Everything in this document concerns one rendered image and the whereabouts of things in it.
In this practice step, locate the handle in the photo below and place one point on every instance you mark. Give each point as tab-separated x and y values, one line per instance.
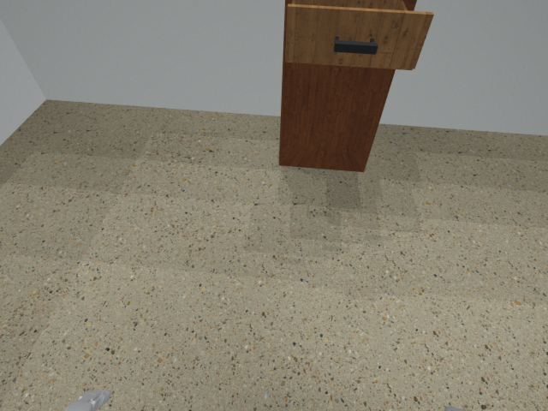
355	46

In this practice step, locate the drawer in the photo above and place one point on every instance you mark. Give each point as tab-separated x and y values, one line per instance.
313	25

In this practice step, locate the robot left hand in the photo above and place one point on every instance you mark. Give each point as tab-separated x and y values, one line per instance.
90	401

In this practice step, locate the cabinet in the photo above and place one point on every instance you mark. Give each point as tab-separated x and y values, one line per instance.
330	114

